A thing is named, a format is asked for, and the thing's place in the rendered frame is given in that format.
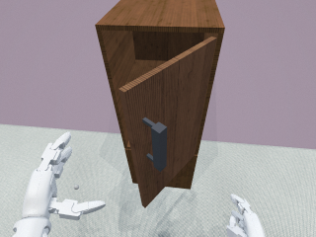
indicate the handle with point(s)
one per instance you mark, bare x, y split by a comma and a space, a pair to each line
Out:
159, 144

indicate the robot left forearm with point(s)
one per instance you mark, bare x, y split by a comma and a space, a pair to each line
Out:
35, 226

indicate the robot left hand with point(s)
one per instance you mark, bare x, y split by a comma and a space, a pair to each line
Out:
38, 200

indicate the robot right hand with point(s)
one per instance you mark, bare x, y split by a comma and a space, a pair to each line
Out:
249, 224

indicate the cupboard door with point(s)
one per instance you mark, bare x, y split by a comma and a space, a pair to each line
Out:
174, 94

